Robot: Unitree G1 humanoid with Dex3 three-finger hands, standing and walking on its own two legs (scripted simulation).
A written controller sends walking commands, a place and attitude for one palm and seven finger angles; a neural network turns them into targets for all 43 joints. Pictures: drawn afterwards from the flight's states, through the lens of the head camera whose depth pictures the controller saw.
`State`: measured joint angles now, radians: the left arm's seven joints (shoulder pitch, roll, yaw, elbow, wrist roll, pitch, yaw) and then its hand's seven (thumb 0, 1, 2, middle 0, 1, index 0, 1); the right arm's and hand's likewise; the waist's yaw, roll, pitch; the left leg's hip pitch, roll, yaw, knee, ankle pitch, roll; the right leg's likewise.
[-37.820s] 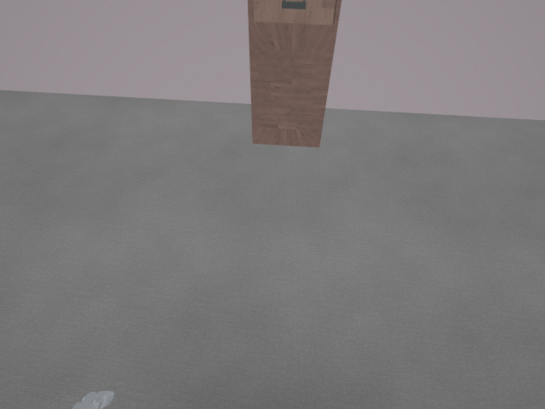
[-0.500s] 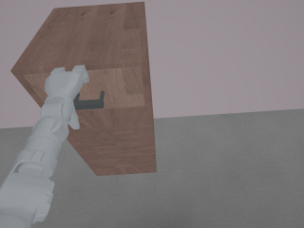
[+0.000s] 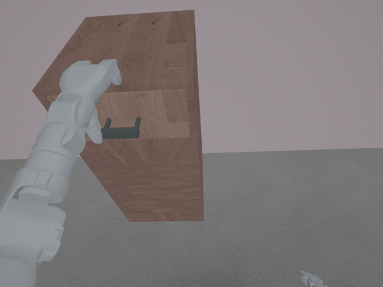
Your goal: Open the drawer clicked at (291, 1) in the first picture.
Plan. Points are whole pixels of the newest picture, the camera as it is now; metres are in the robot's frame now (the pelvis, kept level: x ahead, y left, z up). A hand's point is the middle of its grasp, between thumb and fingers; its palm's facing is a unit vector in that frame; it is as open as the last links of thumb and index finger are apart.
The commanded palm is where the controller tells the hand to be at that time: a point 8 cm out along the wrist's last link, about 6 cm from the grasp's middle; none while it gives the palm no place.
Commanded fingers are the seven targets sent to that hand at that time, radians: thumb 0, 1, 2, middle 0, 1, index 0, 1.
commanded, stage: lift the hand off the handle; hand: left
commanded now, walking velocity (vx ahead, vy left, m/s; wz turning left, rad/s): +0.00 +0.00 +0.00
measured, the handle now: (121, 127) +0.51 +0.23 +0.02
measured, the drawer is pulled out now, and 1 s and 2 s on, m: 0.00 0.00 0.00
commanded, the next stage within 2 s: draw the hand back to the body in 0.04 s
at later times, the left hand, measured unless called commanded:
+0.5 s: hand (73, 135) +0.37 +0.25 +0.15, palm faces +0.07 -0.01 -1.00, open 13.9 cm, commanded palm +0.33 +0.25 +0.21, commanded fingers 0.00 -0.50 0.30 -0.30 -1.20 -0.30 -1.20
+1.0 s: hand (58, 163) +0.27 +0.21 +0.20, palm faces +0.33 -0.90 -0.29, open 13.2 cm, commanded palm +0.22 +0.26 +0.21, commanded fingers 0.00 -0.01 0.51 -0.26 -0.88 -0.26 -0.88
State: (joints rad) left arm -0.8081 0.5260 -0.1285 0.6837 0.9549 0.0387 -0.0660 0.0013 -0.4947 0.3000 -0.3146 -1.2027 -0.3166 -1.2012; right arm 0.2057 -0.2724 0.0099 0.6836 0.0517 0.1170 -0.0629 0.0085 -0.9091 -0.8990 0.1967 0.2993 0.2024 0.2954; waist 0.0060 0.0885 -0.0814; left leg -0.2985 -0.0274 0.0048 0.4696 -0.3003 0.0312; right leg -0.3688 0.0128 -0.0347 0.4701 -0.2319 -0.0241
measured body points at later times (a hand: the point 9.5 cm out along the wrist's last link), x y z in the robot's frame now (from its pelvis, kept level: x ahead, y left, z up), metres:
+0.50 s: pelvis -0.01 +0.01 +0.00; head +0.01 -0.03 +0.45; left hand +0.36 +0.25 +0.20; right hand +0.16 -0.24 -0.12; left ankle -0.05 +0.10 -0.74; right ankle +0.00 -0.10 -0.74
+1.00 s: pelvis -0.01 -0.01 +0.01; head -0.02 -0.02 +0.46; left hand +0.24 +0.26 +0.22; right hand +0.19 -0.20 -0.08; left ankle -0.05 +0.10 -0.74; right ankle +0.00 -0.10 -0.74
